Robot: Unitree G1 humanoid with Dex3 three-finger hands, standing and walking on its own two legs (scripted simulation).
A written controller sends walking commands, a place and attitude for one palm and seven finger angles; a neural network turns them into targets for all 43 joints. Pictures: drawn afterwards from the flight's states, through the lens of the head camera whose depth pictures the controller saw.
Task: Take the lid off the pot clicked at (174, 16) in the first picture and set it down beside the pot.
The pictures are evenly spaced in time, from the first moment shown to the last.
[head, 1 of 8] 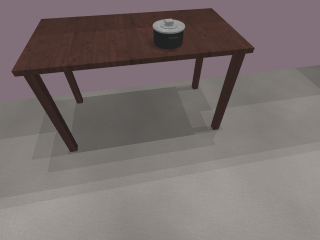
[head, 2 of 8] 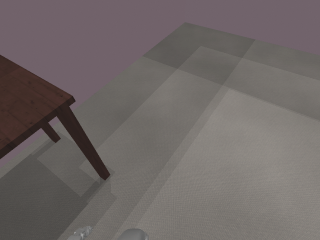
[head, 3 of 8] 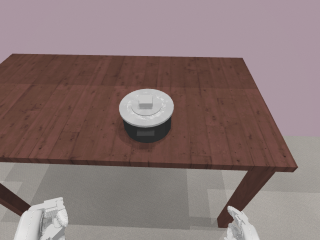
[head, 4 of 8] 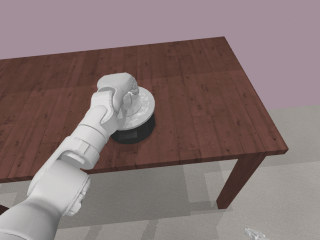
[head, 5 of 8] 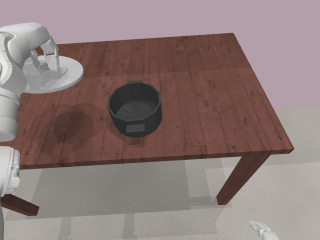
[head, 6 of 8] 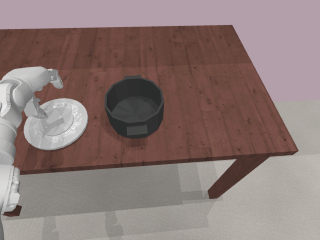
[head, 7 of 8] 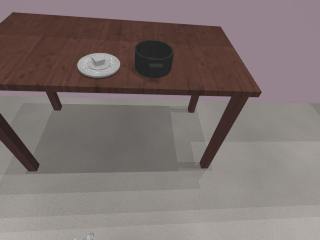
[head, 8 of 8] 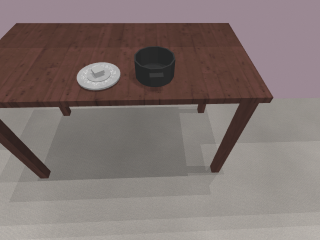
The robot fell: no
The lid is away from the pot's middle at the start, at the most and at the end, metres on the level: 0.00 0.24 0.23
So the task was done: no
